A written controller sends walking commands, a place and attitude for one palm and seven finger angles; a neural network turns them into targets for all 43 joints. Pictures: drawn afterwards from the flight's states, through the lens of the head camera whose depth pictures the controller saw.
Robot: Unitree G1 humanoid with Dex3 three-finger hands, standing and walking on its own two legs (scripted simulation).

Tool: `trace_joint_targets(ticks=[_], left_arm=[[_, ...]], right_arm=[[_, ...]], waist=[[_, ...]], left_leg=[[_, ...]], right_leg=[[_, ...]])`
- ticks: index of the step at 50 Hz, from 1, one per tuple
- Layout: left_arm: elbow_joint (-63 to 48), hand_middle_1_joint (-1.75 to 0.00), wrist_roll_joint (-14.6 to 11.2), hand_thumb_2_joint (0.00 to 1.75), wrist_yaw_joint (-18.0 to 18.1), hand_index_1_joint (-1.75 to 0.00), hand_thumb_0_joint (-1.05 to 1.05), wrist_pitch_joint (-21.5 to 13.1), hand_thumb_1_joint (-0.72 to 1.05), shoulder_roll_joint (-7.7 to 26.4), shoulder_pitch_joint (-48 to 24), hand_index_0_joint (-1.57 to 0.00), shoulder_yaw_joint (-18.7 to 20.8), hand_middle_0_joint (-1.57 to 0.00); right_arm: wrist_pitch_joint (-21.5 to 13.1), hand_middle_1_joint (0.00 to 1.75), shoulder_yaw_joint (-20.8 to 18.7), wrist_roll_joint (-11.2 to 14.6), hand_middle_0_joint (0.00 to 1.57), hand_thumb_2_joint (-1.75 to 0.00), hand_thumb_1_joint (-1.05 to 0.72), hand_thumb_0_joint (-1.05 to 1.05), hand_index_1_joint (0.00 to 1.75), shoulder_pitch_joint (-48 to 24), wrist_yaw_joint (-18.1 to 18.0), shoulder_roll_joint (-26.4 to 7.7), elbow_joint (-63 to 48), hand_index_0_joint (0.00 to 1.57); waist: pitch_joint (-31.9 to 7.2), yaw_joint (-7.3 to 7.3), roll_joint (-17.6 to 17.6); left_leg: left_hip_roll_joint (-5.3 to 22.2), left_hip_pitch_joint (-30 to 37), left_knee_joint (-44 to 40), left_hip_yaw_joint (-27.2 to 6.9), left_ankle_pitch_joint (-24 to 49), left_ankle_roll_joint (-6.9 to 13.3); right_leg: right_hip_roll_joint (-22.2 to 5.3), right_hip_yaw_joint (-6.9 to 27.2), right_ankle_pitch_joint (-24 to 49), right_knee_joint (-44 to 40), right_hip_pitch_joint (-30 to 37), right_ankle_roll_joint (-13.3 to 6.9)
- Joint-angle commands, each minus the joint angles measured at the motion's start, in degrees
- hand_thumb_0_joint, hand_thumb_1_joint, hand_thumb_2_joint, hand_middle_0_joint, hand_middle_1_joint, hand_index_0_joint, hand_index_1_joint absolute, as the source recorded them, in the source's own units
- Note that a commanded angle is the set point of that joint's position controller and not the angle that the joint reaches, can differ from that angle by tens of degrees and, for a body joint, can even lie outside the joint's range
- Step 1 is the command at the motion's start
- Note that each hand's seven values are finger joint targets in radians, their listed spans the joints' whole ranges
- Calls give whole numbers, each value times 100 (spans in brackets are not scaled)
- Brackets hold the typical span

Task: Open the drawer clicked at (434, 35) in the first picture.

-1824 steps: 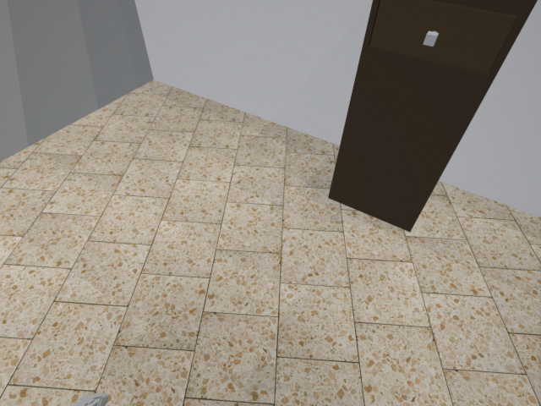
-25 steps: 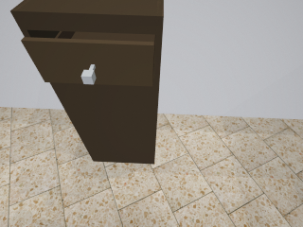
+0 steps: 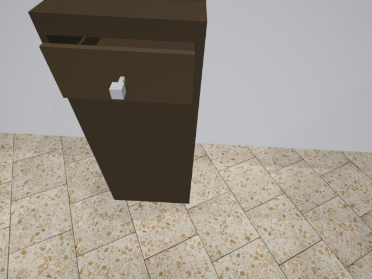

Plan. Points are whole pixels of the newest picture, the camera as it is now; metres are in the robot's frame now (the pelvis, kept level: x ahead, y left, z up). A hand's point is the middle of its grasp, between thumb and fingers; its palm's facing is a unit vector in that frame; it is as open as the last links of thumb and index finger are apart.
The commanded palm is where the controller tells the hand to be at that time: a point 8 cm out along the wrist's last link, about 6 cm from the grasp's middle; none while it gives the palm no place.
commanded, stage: raise the hand with hooked fingers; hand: left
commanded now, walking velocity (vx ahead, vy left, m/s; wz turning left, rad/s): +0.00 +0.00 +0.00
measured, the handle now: (119, 86) +0.54 +0.22 +0.11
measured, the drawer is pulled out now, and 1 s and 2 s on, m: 0.05 0.05 0.05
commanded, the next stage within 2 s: none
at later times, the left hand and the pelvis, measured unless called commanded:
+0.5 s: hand out of the picture +0.12 +0.21 -0.04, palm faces -0.09 -0.19 -0.98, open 8.7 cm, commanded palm +0.14 +0.23 +0.04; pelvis -0.03 -0.03 -0.03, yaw +1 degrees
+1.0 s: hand (65, 206) +0.22 +0.24 +0.09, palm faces +0.05 -0.11 -0.99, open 11.6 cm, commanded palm +0.20 +0.24 +0.16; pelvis +0.00 +0.00 -0.01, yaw +1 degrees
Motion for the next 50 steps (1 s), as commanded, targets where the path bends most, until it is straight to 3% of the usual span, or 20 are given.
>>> trace_joint_targets(ticks=[1, 2, 3, 4, 5, 6, 7, 8, 11, 15, 16, 21, 25, 26, 29, 32, 36, 40, 44, 50], left_arm=[[-125, -30, 3, 90, 42, -30, 0, -111, 90, 539, 359, -20, 81, -20], [-107, -30, 2, 90, 43, -30, 0, -115, 90, 530, 372, -20, 84, -20], [-1, -30, 68, 90, 250, -30, 0, -192, 90, 528, 714, -20, 73, -20], [-9075, -32, 783, 89, 451, -32, 0, -1212, 88, 2632, -3652, -20, 211, -20], [-7598, -33, 908, 88, 923, -33, 0, -802, 85, 2205, -879, -20, 490, -20], [-7424, -34, 629, 87, 1192, -34, 0, -395, 83, 1774, -603, -21, 399, -21], [-5790, -36, 720, 86, 1182, -36, 0, 287, 81, 180, 1393, -21, -486, -21], [-7421, -37, 833, 85, 1206, -37, 0, 181, 78, 530, 138, -21, -485, -21], [-6698, -42, 2477, 82, 1633, -42, 0, 189, 71, 1165, 814, -21, -23, -21], [-5640, -48, 4373, 78, 1873, -48, 0, 326, 62, 784, 2425, -22, -190, -22], [-5618, -50, 4723, 77, 1865, -50, 0, 274, 60, 938, 2589, -22, -5, -22], [-7335, -57, 5736, 72, 2026, -57, 0, 34, 48, 1946, 1045, -23, 455, -23], [-8523, -63, 5787, 68, 2298, -63, 0, -448, 39, 2547, -1047, -24, 806, -24], [-8738, -64, 5711, 67, 2325, -64, 0, -600, 36, 2667, -1613, -24, 811, -24], [-8616, -69, 5442, 64, 2228, -69, 0, -942, 29, 2522, -1481, -24, 661, -24], [-8261, -74, 5462, 61, 2040, -74, 0, -925, 22, 2603, -1451, -25, 690, -25], [-7327, -80, 5271, 57, 1561, -80, 0, -54, 13, 2495, -513, -25, 793, -25], [-7783, -86, 4936, 53, 831, -86, 0, 494, 4, 2738, -163, -26, 878, -26], [-8516, -92, 4816, 49, 468, -92, 0, 322, -6, 2843, -510, -27, 919, -27], [-8992, -100, 4873, 43, 767, -100, 0, -276, -20, 2974, -1443, -28, 1133, -28]], right_arm=[[-104, 30, -103, 19, 20, -90, -90, 0, 30, 122, -62, -683, -214, 20], [-107, 30, -104, 20, 20, -90, -90, 0, 30, 111, -64, -683, -193, 20], [-91, 30, -115, 62, 20, -90, -90, 0, 30, -380, -39, -785, -544, 20], [-997, 30, -166, 354, 20, -90, -90, 0, 30, -74, -326, -1499, -2441, 20], [-1577, 30, -44, 301, 20, -90, -90, 0, 30, -383, -609, -955, -2009, 20], [-1783, 30, -160, 351, 20, -90, -90, 0, 30, -440, -668, -923, -1638, 20], [-1827, 30, -135, 545, 20, -90, -90, 0, 30, -501, -674, -602, -1655, 20], [-1863, 30, -132, 486, 20, -90, -90, 0, 30, -651, -629, -851, -2175, 20], [-1624, 30, -213, 157, 20, -90, -90, 0, 30, -896, -565, -999, -2513, 20], [-771, 30, -404, -107, 20, -90, -90, 0, 30, -1350, -236, -955, -3110, 20], [-556, 30, -436, -67, 20, -90, -90, 0, 30, -1520, -148, -916, -3233, 20], [-56, 30, -338, -178, 20, -90, -90, 0, 30, -1711, 27, -921, -3709, 20], [-81, 30, -313, -424, 20, -90, -90, 0, 30, -1697, -100, -828, -3664, 20], [-116, 30, -303, -460, 20, -90, -90, 0, 30, -1657, -154, -831, -3586, 20], [-231, 30, -314, -431, 20, -90, -90, 0, 30, -1565, -206, -889, -3485, 20], [-138, 30, -282, -427, 20, -90, -90, 0, 30, -1645, -141, -897, -3418, 20], [122, 30, -260, -180, 20, -90, -90, 0, 30, -1796, -62, -896, -3482, 20], [312, 30, -169, -74, 20, -90, -90, 0, 30, -1902, 1, -949, -3633, 20], [326, 30, -123, -48, 20, -90, -90, 0, 30, -1847, 1, -986, -3747, 20], [168, 30, -204, -104, 20, -90, -90, 0, 30, -1683, -63, -982, -3544, 20]], waist=[[26, 10, 141], [35, 20, 164], [505, 192, -22], [-2470, -403, 1811], [-2508, 162, 2620], [-1962, 39, 1764], [-1109, 2, 1157], [-700, -34, 866], [-368, -70, -55], [-298, 633, -1203], [-431, 860, -1196], [-1188, 797, -479], [-1733, 324, 697], [-1670, 140, 537], [-1572, 48, 645], [-1458, 121, 655], [-1539, 496, 374], [-1614, 638, -232], [-1530, 578, -54], [-1510, 456, 441]], left_leg=[[387, 528, -646, -481, 345, 269], [388, 514, -623, -455, 416, 265], [362, 135, 487, -329, 559, 56], [-248, 1897, -304, -51, 1421, 337], [56, 2518, -414, -191, 1855, 245], [136, 1627, -521, -306, 867, 58], [145, 981, -601, -286, 357, 216], [33, 511, -584, -423, 1, 177], [-201, -140, -2, -381, -143, 233], [-269, -998, 391, -152, 25, 79], [-303, -1023, 426, -93, 172, 66], [-459, -913, 721, -15, 85, 168], [-536, 43, 1355, -156, 115, 240], [-512, 47, 1506, -242, 18, 267], [-481, 351, 1616, -356, 85, 305], [-457, 313, 1423, -407, 219, 274], [-414, -24, 829, -231, 600, 191], [-450, -34, 444, -106, 1107, 200], [-390, 314, 153, -93, 1236, 229], [-324, 993, 41, -207, 1363, 209]], right_leg=[[-300, 325, 664, -751, -631, -250], [-324, 330, 729, -765, -626, -249], [-645, 887, 2303, -1258, -860, -187], [-48, 510, 2421, -254, -715, -448], [15, -165, 1250, 344, -1014, -430], [76, -429, 593, 295, -1233, -300], [75, -438, 466, 261, -1450, -233], [48, -428, 601, 121, -1384, -225], [217, -413, 144, 144, -2278, -247], [309, -186, -166, 304, -2383, -324], [270, 64, 117, 273, -2132, -387], [162, 566, 444, 373, -1905, -360], [63, 887, 177, 222, -2509, -350], [57, 883, 7, 184, -2677, -320], [98, 805, 295, 230, -2889, -345], [146, 572, 670, 321, -2778, -325], [204, 214, 1536, 294, -1739, -246], [120, 127, 2627, 253, -731, -107], [104, -45, 2503, 23, -635, -69], [159, -232, 1843, -226, -972, -150]])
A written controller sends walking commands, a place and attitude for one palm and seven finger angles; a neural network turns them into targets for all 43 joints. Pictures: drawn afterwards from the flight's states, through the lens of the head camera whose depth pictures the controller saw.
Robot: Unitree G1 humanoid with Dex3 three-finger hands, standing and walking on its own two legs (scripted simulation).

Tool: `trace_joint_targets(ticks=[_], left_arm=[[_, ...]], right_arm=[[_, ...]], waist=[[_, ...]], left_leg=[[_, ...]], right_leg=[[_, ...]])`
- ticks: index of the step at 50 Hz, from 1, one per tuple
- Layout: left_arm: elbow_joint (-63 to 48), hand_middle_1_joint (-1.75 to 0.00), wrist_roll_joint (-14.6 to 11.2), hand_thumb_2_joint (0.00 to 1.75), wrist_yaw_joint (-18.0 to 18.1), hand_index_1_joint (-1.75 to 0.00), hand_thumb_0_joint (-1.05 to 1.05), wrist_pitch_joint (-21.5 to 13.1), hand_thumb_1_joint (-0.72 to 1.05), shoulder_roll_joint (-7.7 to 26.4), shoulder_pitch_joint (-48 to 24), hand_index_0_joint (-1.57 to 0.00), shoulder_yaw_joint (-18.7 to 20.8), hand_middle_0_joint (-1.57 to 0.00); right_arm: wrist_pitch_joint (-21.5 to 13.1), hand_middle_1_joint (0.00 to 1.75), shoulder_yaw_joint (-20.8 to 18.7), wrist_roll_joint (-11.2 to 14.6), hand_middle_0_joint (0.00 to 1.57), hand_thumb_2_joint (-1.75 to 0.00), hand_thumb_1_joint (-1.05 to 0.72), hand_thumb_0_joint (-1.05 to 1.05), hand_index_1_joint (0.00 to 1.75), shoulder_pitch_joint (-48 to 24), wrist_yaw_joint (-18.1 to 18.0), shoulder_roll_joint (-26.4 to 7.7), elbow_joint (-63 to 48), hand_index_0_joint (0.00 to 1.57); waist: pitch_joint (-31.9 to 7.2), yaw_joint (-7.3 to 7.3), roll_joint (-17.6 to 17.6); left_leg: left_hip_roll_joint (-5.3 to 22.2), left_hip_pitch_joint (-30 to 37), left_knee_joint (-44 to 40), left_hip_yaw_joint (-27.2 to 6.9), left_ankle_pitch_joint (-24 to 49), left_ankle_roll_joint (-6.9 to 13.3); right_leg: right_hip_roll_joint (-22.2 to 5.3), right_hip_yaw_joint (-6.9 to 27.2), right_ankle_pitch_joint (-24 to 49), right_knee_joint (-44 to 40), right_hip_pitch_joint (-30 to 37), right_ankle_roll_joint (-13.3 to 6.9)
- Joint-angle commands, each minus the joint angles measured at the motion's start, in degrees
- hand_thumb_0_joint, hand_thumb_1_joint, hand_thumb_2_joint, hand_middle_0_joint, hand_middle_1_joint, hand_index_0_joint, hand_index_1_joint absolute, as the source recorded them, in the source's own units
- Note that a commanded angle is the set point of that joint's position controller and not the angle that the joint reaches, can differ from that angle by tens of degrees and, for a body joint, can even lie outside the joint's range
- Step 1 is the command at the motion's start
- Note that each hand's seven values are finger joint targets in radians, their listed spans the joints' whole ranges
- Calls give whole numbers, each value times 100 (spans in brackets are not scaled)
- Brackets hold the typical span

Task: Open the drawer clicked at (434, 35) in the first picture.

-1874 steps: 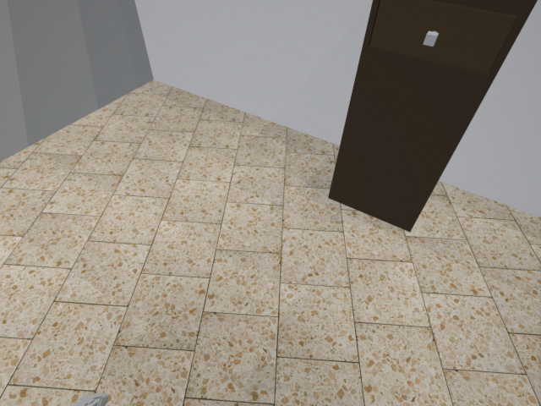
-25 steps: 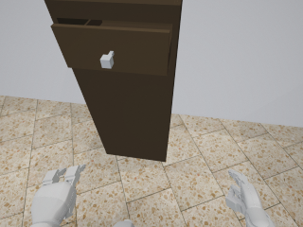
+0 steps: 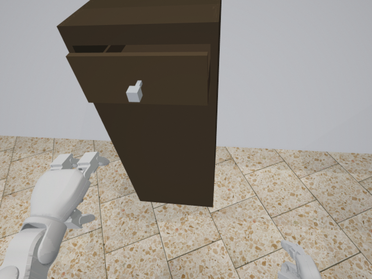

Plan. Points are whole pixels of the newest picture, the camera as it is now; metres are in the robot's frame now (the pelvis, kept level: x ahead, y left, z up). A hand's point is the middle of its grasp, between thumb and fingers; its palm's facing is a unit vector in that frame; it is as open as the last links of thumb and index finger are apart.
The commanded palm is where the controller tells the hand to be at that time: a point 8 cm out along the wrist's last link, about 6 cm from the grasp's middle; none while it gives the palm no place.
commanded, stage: raise the hand with hooked fingers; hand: left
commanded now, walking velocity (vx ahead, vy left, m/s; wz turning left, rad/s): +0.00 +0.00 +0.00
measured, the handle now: (136, 90) +0.55 +0.21 +0.12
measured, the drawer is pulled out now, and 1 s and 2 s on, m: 0.05 0.05 0.05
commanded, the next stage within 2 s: move the hooked fingers above the handle in 1.10 s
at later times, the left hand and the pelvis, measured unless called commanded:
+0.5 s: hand (51, 138) +0.28 +0.26 +0.22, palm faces +0.18 -0.03 -0.98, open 13.7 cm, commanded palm +0.25 +0.26 +0.28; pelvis -0.02 +0.01 +0.01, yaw +1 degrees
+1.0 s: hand (46, 123) +0.29 +0.25 +0.24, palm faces +0.24 -0.06 -0.97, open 13.8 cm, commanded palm +0.24 +0.25 +0.29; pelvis -0.03 +0.00 +0.01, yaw +2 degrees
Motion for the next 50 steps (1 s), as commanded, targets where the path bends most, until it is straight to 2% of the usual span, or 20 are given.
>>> trace_joint_targets(ticks=[1, 4, 6, 9, 12, 17, 21, 22, 26, 28, 29, 32, 34, 37, 38, 41, 42, 46, 48, 50], left_arm=[[-1298, -102, 70, 42, 485, -102, 0, -308, -22, 1210, -1617, -28, 1032, -28], [-843, -107, 50, 39, 494, -107, 0, -107, -29, 1293, -2233, -29, 1029, -29], [-794, -110, 30, 37, 374, -110, 0, 90, -34, 1417, -2708, -29, 1010, -29], [-698, -114, -47, 34, 40, -114, 0, 374, -41, 1386, -3221, -29, 666, -29], [-525, -118, -164, 31, -435, -118, 0, 609, -48, 1343, -3442, -30, 432, -30], [-405, -120, -82, 30, -980, -120, 0, 668, -50, 1798, -4188, -30, 610, -30], [-375, -120, -223, 30, -1178, -120, 0, 499, -50, 2333, -4828, -30, 1126, -30], [-257, -120, -271, 30, -1244, -120, 0, 468, -50, 2219, -4989, -30, 1011, -30], [210, -120, -465, 30, -1474, -120, 0, 465, -50, 2273, -5583, -30, 1015, -30], [423, -120, -457, 30, -1614, -120, 0, 494, -50, 2208, -5895, -30, 825, -30], [549, -120, -432, 30, -1690, -120, 0, 519, -50, 2078, -5743, -30, 706, -30], [836, -120, -479, 30, -2004, -120, 0, 576, -50, 1699, -5129, -30, 373, -30], [515, -120, -486, 30, -2116, -120, 0, 506, -50, 1802, -4992, -30, 428, -30], [-92, -120, -509, 30, -2115, -120, 0, 212, -50, 2115, -5140, -30, 729, -30], [-331, -120, -538, 30, -2049, -120, 0, 62, -50, 2347, -5173, -30, 1003, -30], [-898, -120, -688, 30, -1710, -120, 0, -325, -50, 2964, -5485, -30, 1736, -30], [-750, -120, -723, 30, -1596, -120, 0, -379, -50, 2866, -5542, -30, 1720, -30], [116, -120, -814, 30, -1199, -120, 0, -235, -50, 2697, -5640, -30, 1828, -30], [612, -120, -744, 30, -1144, -120, 0, 41, -50, 2328, -5595, -30, 1432, -30], [810, -120, -632, 30, -1240, -120, 0, 344, -50, 2060, -5403, -30, 1041, -30]], right_arm=[[-378, 30, -189, 3, 20, -90, -90, 0, 30, -1126, -61, -477, -945, 20], [-341, 30, -227, 80, 20, -90, -90, 0, 30, -1111, -61, -501, -821, 20], [-309, 30, -223, 148, 20, -90, -90, 0, 30, -1218, -28, -519, -828, 20], [-264, 30, -171, 199, 20, -90, -90, 0, 30, -1345, -23, -537, -856, 20], [-231, 30, -77, 249, 20, -90, -90, 0, 30, -1447, -3, -526, -913, 20], [-152, 30, 57, 245, 20, -90, -90, 0, 30, -1566, 3, -555, -926, 20], [-200, 30, 67, 244, 20, -90, -90, 0, 30, -1548, 13, -588, -875, 20], [-219, 30, 88, 241, 20, -90, -90, 0, 30, -1540, 16, -565, -846, 20], [-278, 30, 73, 321, 20, -90, -90, 0, 30, -1505, 35, -626, -779, 20], [-303, 30, 62, 327, 20, -90, -90, 0, 30, -1451, 26, -661, -745, 20], [-303, 30, 51, 331, 20, -90, -90, 0, 30, -1435, 42, -674, -756, 20], [-295, 30, 63, 384, 20, -90, -90, 0, 30, -1413, 107, -678, -839, 20], [-289, 30, 47, 380, 20, -90, -90, 0, 30, -1433, 111, -717, -931, 20], [-377, 30, 60, 336, 20, -90, -90, 0, 30, -1447, 103, -689, -1011, 20], [-413, 30, 32, 302, 20, -90, -90, 0, 30, -1379, 88, -689, -1009, 20], [-544, 30, 1, 224, 20, -90, -90, 0, 30, -1340, 45, -677, -927, 20], [-584, 30, 10, 221, 20, -90, -90, 0, 30, -1304, 43, -632, -880, 20], [-569, 30, -64, 301, 20, -90, -90, 0, 30, -1169, 75, -665, -633, 20], [-487, 30, -67, 336, 20, -90, -90, 0, 30, -1183, 109, -689, -584, 20], [-409, 30, -59, 360, 20, -90, -90, 0, 30, -1239, 146, -741, -645, 20]], waist=[[-1092, 57, -147], [-1039, 52, -80], [-1188, 100, 31], [-1137, 88, 155], [-1072, 98, -28], [-973, 123, -52], [-1159, 185, -11], [-1133, 161, -37], [-935, 95, -102], [-977, 61, -124], [-962, 65, -94], [-734, 71, -389], [-811, 88, -389], [-1079, 119, -369], [-1235, 157, -369], [-1475, 236, 43], [-1474, 231, 202], [-1037, 215, 231], [-914, 182, 87], [-1044, 188, -21]], left_leg=[[-258, 1569, -334, -114, 1328, 211], [-255, 1612, -490, -131, 1134, 173], [-251, 1702, -606, -150, 1143, 141], [-279, 1746, -786, -167, 1153, 127], [-287, 1755, -928, -178, 1020, 129], [-277, 1748, -1142, -202, 824, 119], [-268, 1937, -1168, -234, 885, 125], [-284, 1931, -1180, -219, 913, 128], [-281, 1877, -1213, -185, 745, 108], [-313, 1868, -1214, -164, 716, 122], [-323, 1847, -1212, -154, 701, 115], [-328, 1667, -1241, -112, 534, 129], [-352, 1647, -1221, -74, 522, 161], [-378, 1750, -1159, -85, 557, 215], [-383, 1816, -1145, -127, 645, 230], [-376, 2062, -1054, -163, 973, 237], [-380, 2052, -1052, -168, 1050, 217], [-286, 1914, -1108, -153, 1007, 126], [-270, 1744, -1173, -112, 826, 94], [-284, 1696, -1199, -70, 831, 94]], right_leg=[[224, -155, 1851, -772, -417, -151], [244, -194, 1581, -863, -409, -166], [271, -177, 1483, -907, -250, -191], [272, -154, 1510, -998, -89, -184], [278, -139, 1418, -1097, 50, -168], [299, -144, 1178, -1247, 173, -183], [328, -121, 1210, -1349, 317, -197], [293, -143, 1238, -1369, 314, -185], [307, -149, 1141, -1494, 208, -167], [272, -146, 1138, -1499, 175, -150], [274, -148, 1138, -1487, 151, -148], [258, -167, 1049, -1503, 99, -135], [238, -138, 1088, -1481, 152, -122], [228, -101, 1064, -1465, 217, -114], [222, -103, 1139, -1435, 306, -115], [244, -86, 1362, -1459, 408, -141], [229, -107, 1377, -1435, 396, -153], [284, -173, 1222, -1549, 163, -160], [266, -199, 1066, -1493, 54, -142], [243, -177, 1149, -1424, 133, -135]])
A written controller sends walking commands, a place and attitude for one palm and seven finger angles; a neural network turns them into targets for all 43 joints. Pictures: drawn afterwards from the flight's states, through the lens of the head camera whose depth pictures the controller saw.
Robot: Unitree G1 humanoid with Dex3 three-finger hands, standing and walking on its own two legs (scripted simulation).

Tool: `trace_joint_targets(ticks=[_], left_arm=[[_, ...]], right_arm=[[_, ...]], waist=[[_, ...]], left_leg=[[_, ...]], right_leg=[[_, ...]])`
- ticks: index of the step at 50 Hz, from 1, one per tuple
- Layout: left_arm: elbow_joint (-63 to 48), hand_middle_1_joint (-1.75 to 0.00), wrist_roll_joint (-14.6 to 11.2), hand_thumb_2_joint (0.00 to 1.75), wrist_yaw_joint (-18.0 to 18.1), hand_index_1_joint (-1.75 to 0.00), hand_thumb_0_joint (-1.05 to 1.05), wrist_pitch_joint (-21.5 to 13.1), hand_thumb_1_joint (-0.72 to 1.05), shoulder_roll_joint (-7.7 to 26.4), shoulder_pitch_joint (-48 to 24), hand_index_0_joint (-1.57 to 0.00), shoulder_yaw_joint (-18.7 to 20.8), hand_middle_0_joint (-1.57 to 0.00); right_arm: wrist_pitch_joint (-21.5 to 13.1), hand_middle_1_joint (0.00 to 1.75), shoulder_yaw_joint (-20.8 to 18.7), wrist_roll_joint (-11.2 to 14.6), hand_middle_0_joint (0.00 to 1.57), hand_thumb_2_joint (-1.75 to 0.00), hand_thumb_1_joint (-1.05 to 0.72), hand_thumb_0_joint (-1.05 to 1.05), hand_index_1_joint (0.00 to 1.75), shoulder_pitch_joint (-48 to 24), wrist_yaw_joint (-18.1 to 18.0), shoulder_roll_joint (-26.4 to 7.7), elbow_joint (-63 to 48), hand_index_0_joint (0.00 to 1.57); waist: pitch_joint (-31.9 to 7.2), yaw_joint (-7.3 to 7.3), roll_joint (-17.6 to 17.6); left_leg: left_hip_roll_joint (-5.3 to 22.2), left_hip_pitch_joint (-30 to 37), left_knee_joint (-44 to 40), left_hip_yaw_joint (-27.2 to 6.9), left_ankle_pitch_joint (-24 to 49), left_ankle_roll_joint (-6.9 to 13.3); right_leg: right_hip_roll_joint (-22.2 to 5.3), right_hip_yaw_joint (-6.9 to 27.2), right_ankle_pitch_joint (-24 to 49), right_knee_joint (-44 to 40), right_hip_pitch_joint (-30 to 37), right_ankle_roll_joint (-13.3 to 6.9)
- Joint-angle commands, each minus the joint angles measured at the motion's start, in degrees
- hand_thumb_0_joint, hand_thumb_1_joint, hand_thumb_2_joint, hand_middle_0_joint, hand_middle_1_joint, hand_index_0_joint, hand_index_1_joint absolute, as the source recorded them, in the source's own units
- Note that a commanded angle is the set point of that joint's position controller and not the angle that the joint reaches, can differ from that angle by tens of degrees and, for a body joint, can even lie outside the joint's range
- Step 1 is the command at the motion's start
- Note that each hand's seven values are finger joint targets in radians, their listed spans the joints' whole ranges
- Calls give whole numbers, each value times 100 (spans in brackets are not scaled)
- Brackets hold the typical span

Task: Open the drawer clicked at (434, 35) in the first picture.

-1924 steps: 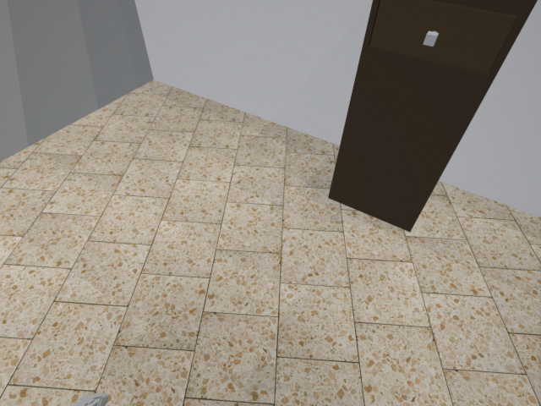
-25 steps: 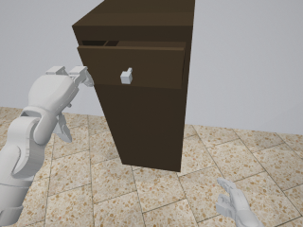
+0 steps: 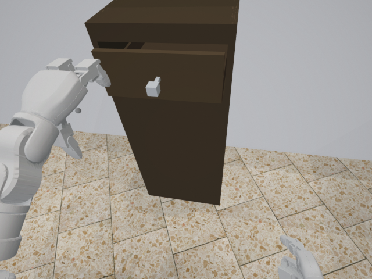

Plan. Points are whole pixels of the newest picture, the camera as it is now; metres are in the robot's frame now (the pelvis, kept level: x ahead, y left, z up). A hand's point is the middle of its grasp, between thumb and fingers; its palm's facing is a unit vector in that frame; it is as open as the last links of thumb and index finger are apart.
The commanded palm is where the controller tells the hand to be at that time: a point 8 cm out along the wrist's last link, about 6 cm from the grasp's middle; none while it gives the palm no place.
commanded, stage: raise the hand with hooked fingers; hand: left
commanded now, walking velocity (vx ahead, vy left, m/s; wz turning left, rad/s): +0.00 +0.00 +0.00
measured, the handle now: (155, 85) +0.59 +0.19 +0.11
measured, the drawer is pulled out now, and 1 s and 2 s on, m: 0.05 0.05 0.05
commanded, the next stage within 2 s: move the hooked fingers above the handle in 0.10 s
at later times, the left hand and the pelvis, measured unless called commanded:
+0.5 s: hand (79, 99) +0.37 +0.27 +0.22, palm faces +0.18 -0.06 -0.98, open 13.8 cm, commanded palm +0.33 +0.24 +0.27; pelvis +0.01 +0.00 +0.00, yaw +1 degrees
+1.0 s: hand (108, 95) +0.43 +0.25 +0.18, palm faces -0.01 +0.00 -1.00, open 13.9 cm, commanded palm +0.41 +0.22 +0.25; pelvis +0.03 +0.00 +0.00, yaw +0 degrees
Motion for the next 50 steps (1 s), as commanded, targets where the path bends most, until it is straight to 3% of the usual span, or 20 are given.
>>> trace_joint_targets(ticks=[1, 4, 6, 8, 11, 14, 16, 19, 22, 23, 26, 29, 31, 36, 38, 40, 43, 45, 46, 50], left_arm=[[-68, -120, 189, 30, 148, -120, 0, 689, -50, 860, -1737, -30, 472, -30], [-590, -120, 300, 30, -196, -120, 0, 861, -50, 589, -1368, -30, -69, -30], [-1025, -120, 338, 30, -376, -120, 0, 794, -50, 618, -1321, -30, -108, -30], [-1350, -120, 404, 30, -461, -120, 0, 646, -50, 1083, -1466, -30, 213, -30], [-1610, -120, 306, 30, -288, -120, 0, 224, -50, 2104, -2019, -30, 1267, -30], [-933, -120, 113, 30, -7, -120, 0, -22, -50, 1625, -2465, -30, 1123, -30], [-375, -120, 57, 30, 187, -120, 0, -11, -50, 1706, -2706, -30, 1256, -30], [234, -120, 226, 30, 314, -120, 0, 257, -50, 1155, -2796, -30, 676, -30], [583, -120, 490, 30, 106, -120, 0, 643, -50, 791, -2578, -30, 90, -30], [507, -120, 561, 30, -13, -120, 0, 752, -50, 433, -2561, -30, -354, -30], [184, -120, 725, 30, -315, -120, 0, 819, -50, 142, -2830, -30, -894, -30], [-254, -120, 678, 30, -417, -120, 0, 503, -50, 701, -3152, -30, -479, -30], [-468, -120, 542, 30, -296, -120, 0, 158, -50, 1448, -3423, -30, 317, -30], [384, -120, 360, 30, 434, -120, 0, -212, -50, 1969, -3643, -30, 1364, -30], [1010, -120, 407, 30, 689, -120, 0, -18, -50, 1398, -3756, -30, 939, -30], [1621, -120, 564, 30, 793, -120, 0, 310, -50, 1235, -3645, -30, 716, -30], [2119, -120, 901, 30, 525, -120, 0, 905, -50, 608, -3626, -30, -268, -30], [2104, -120, 1084, 30, 218, -120, 0, 1136, -50, 261, -3706, -30, -884, -30], [2001, -120, 1074, 30, 15, -120, 0, 1154, -50, -136, -3787, -30, -1320, -30], [1128, -120, 855, 30, -468, -120, 0, 580, -50, 378, -4412, -30, -1111, -30]], right_arm=[[-171, 30, -141, 97, 20, -90, -90, 0, 30, -1069, 46, -612, -1045, 20], [-102, 30, -103, 121, 20, -90, -90, 0, 30, -1184, 52, -627, -1260, 20], [-118, 30, -81, 104, 20, -90, -90, 0, 30, -1240, 44, -602, -1344, 20], [-108, 30, -51, 54, 20, -90, -90, 0, 30, -1213, -13, -594, -1323, 20], [-169, 30, -31, -52, 20, -90, -90, 0, 30, -1120, -110, -622, -1155, 20], [-204, 30, -23, -16, 20, -90, -90, 0, 30, -960, -156, -493, -973, 20], [-214, 30, -56, 23, 20, -90, -90, 0, 30, -850, -150, -524, -851, 20], [-122, 30, -91, 28, 20, -90, -90, 0, 30, -804, -80, -551, -816, 20], [5, 30, -91, 64, 20, -90, -90, 0, 30, -886, 4, -615, -909, 20], [56, 30, -96, 80, 20, -90, -90, 0, 30, -930, 11, -607, -992, 20], [76, 30, -102, 120, 20, -90, -90, 0, 30, -950, 0, -621, -1140, 20], [35, 30, -106, 73, 20, -90, -90, 0, 30, -833, -97, -639, -1158, 20], [-6, 30, -124, 13, 20, -90, -90, 0, 30, -727, -164, -670, -1079, 20], [-43, 30, -173, -13, 20, -90, -90, 0, 30, -381, -165, -585, -804, 20], [16, 30, -175, 32, 20, -90, -90, 0, 30, -348, -108, -535, -719, 20], [122, 30, -215, 53, 20, -90, -90, 0, 30, -331, -42, -619, -666, 20], [272, 30, -225, 115, 20, -90, -90, 0, 30, -370, 18, -728, -793, 20], [341, 30, -248, 158, 20, -90, -90, 0, 30, -363, 1, -753, -905, 20], [347, 30, -248, 187, 20, -90, -90, 0, 30, -377, -14, -737, -981, 20], [266, 30, -236, 182, 20, -90, -90, 0, 30, -296, -197, -741, -1086, 20]], waist=[[-1430, 6, -196], [-1555, -61, -519], [-1613, -108, -573], [-1648, -112, -538], [-1738, -35, -391], [-1410, -107, -155], [-1367, -106, -19], [-1553, -114, -7], [-1678, -147, -188], [-1728, -210, -156], [-1768, -382, -416], [-2127, -359, -439], [-2294, -275, -399], [-2279, -57, -125], [-2000, -122, -226], [-1973, -122, -266], [-1962, -287, -436], [-2006, -456, -556], [-1977, -580, -683], [-2314, -690, -715]], left_leg=[[-279, 1070, -319, 136, 135, 78], [-335, 1097, -267, 166, 124, 157], [-362, 1185, -239, 135, 139, 203], [-363, 1225, -244, 102, 177, 235], [-361, 1351, -164, 52, 431, 244], [-298, 1370, -211, 13, 437, 181], [-257, 1328, -221, 21, 381, 126], [-257, 1250, -217, 64, 458, 98], [-288, 1106, -159, 150, 508, 96], [-312, 1127, -149, 164, 472, 117], [-349, 1210, -114, 75, 307, 180], [-402, 1367, -63, 28, 489, 253], [-389, 1434, -16, 5, 706, 255], [-301, 1298, 60, 22, 1289, 180], [-260, 1112, 28, 75, 1154, 143], [-237, 988, 25, 163, 1105, 107], [-258, 876, 21, 248, 803, 129], [-284, 957, 73, 234, 674, 185], [-330, 1034, 116, 223, 641, 236], [-458, 1281, 234, 95, 679, 366]], right_leg=[[223, 38, 532, -576, -525, -150], [184, 85, 680, -526, -456, -109], [202, 95, 770, -537, -439, -111], [197, 94, 811, -514, -422, -109], [232, 101, 973, -569, -330, -129], [251, -31, 794, -635, -596, -151], [282, -56, 630, -684, -634, -181], [249, -67, 714, -575, -675, -187], [208, -3, 935, -507, -551, -186], [205, 14, 945, -479, -596, -181], [244, 28, 900, -475, -716, -193], [211, 61, 1144, -399, -605, -189], [233, 60, 1330, -402, -431, -206], [279, -46, 1517, -309, -324, -258], [286, -107, 1383, -292, -518, -244], [292, -95, 1333, -261, -589, -238], [265, -44, 1170, -267, -721, -205], [259, 14, 1180, -274, -843, -193], [261, 35, 1266, -307, -918, -187], [231, 153, 1587, -199, -865, -166]])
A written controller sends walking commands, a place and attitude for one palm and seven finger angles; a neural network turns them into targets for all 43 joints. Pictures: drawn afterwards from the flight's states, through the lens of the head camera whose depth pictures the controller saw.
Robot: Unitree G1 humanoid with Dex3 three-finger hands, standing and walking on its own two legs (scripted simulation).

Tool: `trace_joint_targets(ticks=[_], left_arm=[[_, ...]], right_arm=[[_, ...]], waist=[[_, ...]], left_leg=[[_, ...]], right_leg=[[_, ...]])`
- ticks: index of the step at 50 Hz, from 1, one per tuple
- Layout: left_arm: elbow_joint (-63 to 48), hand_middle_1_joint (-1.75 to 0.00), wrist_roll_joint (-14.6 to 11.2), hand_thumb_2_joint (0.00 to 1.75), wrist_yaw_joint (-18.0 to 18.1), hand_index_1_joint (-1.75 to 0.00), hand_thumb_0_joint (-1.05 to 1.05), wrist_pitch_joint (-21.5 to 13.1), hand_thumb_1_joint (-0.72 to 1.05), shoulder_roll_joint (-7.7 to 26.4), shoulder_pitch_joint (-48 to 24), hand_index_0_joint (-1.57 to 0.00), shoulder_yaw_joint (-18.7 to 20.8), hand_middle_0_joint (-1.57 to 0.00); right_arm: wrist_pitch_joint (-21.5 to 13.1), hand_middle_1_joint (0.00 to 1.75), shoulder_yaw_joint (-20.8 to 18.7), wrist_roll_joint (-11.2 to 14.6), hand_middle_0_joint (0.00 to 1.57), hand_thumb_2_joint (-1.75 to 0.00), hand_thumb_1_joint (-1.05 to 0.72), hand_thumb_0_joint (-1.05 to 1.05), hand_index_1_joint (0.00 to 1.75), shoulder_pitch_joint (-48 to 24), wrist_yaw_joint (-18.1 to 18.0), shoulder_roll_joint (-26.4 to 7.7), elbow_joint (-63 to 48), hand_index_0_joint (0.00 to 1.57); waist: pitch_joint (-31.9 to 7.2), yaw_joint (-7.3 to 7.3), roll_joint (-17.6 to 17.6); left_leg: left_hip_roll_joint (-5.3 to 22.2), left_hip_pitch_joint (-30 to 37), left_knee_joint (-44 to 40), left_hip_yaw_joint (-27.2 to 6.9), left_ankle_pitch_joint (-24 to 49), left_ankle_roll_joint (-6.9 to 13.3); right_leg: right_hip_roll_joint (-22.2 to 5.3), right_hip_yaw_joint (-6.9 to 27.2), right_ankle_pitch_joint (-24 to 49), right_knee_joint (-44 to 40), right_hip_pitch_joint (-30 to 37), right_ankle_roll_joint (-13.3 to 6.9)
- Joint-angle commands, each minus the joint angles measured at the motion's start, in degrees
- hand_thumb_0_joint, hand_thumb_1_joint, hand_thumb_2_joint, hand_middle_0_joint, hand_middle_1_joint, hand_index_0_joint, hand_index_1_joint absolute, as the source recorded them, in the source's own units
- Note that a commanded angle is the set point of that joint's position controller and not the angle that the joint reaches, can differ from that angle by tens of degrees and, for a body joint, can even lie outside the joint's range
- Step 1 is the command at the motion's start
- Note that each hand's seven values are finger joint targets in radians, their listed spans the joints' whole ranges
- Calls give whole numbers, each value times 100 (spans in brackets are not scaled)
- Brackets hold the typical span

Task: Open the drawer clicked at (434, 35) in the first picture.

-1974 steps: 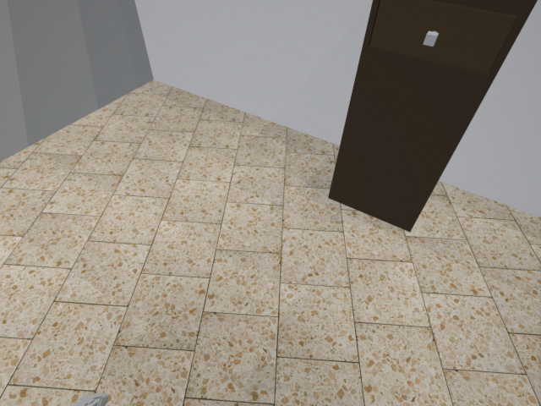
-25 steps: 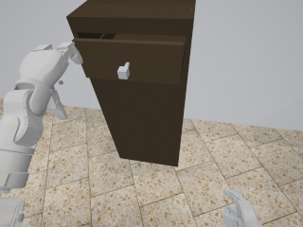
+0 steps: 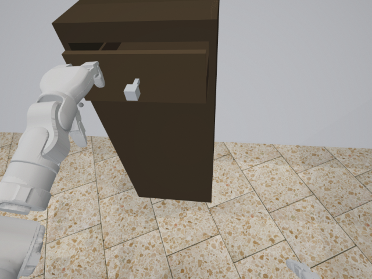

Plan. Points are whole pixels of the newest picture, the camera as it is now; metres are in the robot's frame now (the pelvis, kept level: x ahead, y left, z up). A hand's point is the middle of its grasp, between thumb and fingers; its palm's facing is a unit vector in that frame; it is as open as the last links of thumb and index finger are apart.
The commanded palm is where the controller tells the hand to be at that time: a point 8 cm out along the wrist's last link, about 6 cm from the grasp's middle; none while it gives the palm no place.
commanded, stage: move the hooked fingers above the handle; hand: left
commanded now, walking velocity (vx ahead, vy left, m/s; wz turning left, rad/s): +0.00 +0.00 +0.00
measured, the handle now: (134, 88) +0.56 +0.19 +0.11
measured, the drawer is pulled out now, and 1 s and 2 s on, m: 0.05 0.05 0.05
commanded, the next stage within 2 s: none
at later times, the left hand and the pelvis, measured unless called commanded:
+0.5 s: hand (100, 102) +0.45 +0.23 +0.16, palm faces -0.16 +0.02 -0.99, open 13.8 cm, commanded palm +0.45 +0.21 +0.23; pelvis +0.01 +0.00 +0.00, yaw +0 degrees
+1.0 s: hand (105, 95) +0.48 +0.23 +0.15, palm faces -0.18 +0.04 -0.98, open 13.8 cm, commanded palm +0.49 +0.20 +0.23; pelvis +0.02 +0.00 +0.00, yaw -1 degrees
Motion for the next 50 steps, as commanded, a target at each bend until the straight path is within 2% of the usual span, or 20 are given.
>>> trace_joint_targets(ticks=[1, 6, 9, 13, 15, 17, 18, 21, 26, 29, 31, 33, 35, 37, 39, 41, 43, 46, 48, 50], left_arm=[[-1930, -120, -250, 30, -247, -120, 0, -882, -50, 1065, -2681, -30, 325, -30], [-1818, -120, -527, 30, 457, -120, 0, -1823, -50, 2277, -3091, -30, 1996, -30], [-692, -120, -377, 30, 1130, -120, 0, -1693, -50, 1915, -3157, -30, 1991, -30], [683, -120, 125, 30, 1467, -120, 0, -839, -50, 1689, -3120, -30, 1438, -30], [1149, -120, 426, 30, 1286, -120, 0, -362, -50, 1623, -3014, -30, 1084, -30], [1324, -120, 550, 30, 851, -120, 0, -111, -50, 1246, -2789, -30, 533, -30], [1064, -120, 452, 30, 569, -120, 0, -89, -50, 698, -2854, -30, -18, -30], [11, -120, 13, 30, -196, -120, 0, -570, -50, -89, -3489, -30, -829, -30], [-1076, -120, -519, 30, -180, -120, 0, -1898, -50, 846, -4405, -30, 157, -30], [-400, -120, -477, 30, 550, -120, 0, -2258, -50, 1749, -4629, -30, 1322, -30], [149, -120, -249, 30, 1166, -120, 0, -2143, -50, 2602, -4521, -30, 2102, -30], [771, -120, -91, 30, 1505, -120, 0, -1798, -50, 2002, -4446, -30, 1401, -30], [1484, -120, 102, 30, 1700, -120, 0, -1405, -50, 2049, -4305, -30, 1190, -30], [2124, -120, 441, 30, 1791, -120, 0, -949, -50, 2272, -4239, -30, 1238, -30], [2767, -120, 733, 30, 1776, -120, 0, -404, -50, 2118, -4269, -30, 1041, -30], [3086, -120, 807, 30, 1416, -120, 0, -183, -50, 1859, -4169, -30, 919, -30], [2589, -120, 678, 30, 859, -120, 0, -274, -50, 1173, -3930, -30, 326, -30], [885, -120, 195, 30, 53, -120, 0, -848, -50, -506, -4352, -30, -1094, -30], [441, -120, -55, 30, -56, -120, 0, -1232, -50, -354, -4642, -30, -944, -30], [-243, -120, -298, 30, -1, -120, 0, -1761, -50, 58, -5147, -30, -524, -30]], right_arm=[[-355, 30, -211, -31, 20, -90, -90, 0, 30, -676, -245, -679, -1021, 20], [-456, 30, -278, -163, 20, -90, -90, 0, 30, -245, -328, -613, -718, 20], [-431, 30, -257, -107, 20, -90, -90, 0, 30, -191, -247, -485, -499, 20], [-275, 30, -267, -101, 20, -90, -90, 0, 30, -232, -132, -613, -394, 20], [-164, 30, -272, -96, 20, -90, -90, 0, 30, -203, -101, -714, -453, 20], [-59, 30, -304, -24, 20, -90, -90, 0, 30, -183, -118, -788, -603, 20], [-43, 30, -336, 10, 20, -90, -90, 0, 30, -204, -134, -770, -725, 20], [-142, 30, -380, 21, 20, -90, -90, 0, 30, -206, -282, -750, -844, 20], [-395, 30, -424, -68, 20, -90, -90, 0, 30, 192, -473, -701, -529, 20], [-468, 30, -430, -102, 20, -90, -90, 0, 30, 539, -432, -656, -297, 20], [-437, 30, -364, -112, 20, -90, -90, 0, 30, 539, -405, -645, -258, 20], [-360, 30, -257, -32, 20, -90, -90, 0, 30, 377, -368, -534, -263, 20], [-257, 30, -215, -43, 20, -90, -90, 0, 30, 348, -347, -622, -231, 20], [-164, 30, -215, -62, 20, -90, -90, 0, 30, 330, -343, -687, -256, 20], [-95, 30, -229, -54, 20, -90, -90, 0, 30, 351, -298, -722, -273, 20], [-29, 30, -336, -53, 20, -90, -90, 0, 30, 552, -285, -802, -316, 20], [-9, 30, -449, -15, 20, -90, -90, 0, 30, 647, -297, -847, -495, 20], [-138, 30, -549, -25, 20, -90, -90, 0, 30, 573, -352, -747, -591, 20], [-272, 30, -538, -9, 20, -90, -90, 0, 30, 598, -423, -773, -382, 20], [-422, 30, -557, -41, 20, -90, -90, 0, 30, 747, -471, -754, -266, 20]], waist=[[-2001, -327, -592], [-2283, -45, -177], [-1785, 9, -151], [-1965, 40, -219], [-2146, -18, -293], [-2145, -208, -719], [-2071, -361, -835], [-1950, -781, -993], [-2080, -712, -115], [-2223, -458, -144], [-2475, -231, -200], [-2233, -312, -271], [-2182, -292, -165], [-2499, -198, -200], [-2600, -175, -202], [-2793, -338, -652], [-2764, -575, -931], [-2423, -1050, -810], [-1975, -1083, -334], [-2068, -1032, 181]], left_leg=[[-413, 1832, 89, 57, 965, 375], [-356, 1891, 244, 63, 1743, 295], [-251, 1496, 188, 123, 1729, 195], [-213, 1171, 128, 328, 1470, 119], [-215, 1095, 138, 355, 1331, 152], [-231, 1040, 195, 376, 1253, 247], [-267, 1164, 235, 362, 1182, 304], [-378, 1581, 358, 246, 1255, 439], [-386, 2148, 430, 26, 1433, 393], [-306, 1897, 444, -17, 1712, 281], [-289, 1369, 456, 65, 1778, 243], [-233, 992, 381, 195, 1506, 176], [-198, 732, 386, 314, 1205, 130], [-174, 626, 387, 392, 1194, 132], [-128, 582, 346, 408, 1159, 125], [-123, 750, 373, 390, 1262, 207], [-120, 1028, 460, 362, 1441, 333], [-203, 1720, 552, 225, 1656, 468], [-200, 2013, 484, 41, 1422, 460], [-213, 2385, 485, -92, 1378, 398]], right_leg=[[279, 128, 1916, -434, -218, -154], [340, 51, 2421, -323, 35, -215], [392, -86, 2177, -273, -206, -240], [368, -23, 2016, -264, -93, -212], [339, 31, 2040, -270, -26, -186], [289, 100, 2319, -275, -10, -135], [287, 130, 2425, -294, -145, -102], [299, 192, 2697, -315, -470, -66], [380, 177, 2128, -317, -887, -193], [466, 44, 2177, -179, -806, -252], [434, 72, 2267, -70, -361, -254], [410, 50, 2118, -58, -364, -237], [414, 77, 1841, -63, -446, -208], [395, 111, 1893, -55, -238, -183], [402, 85, 1898, -7, -207, -183], [414, 72, 2121, -20, -174, -155], [390, 129, 2568, -39, -303, -85], [422, 178, 2529, -246, -891, -56], [475, 161, 1953, -343, -1434, -81], [506, 121, 1554, -320, -1657, -168]])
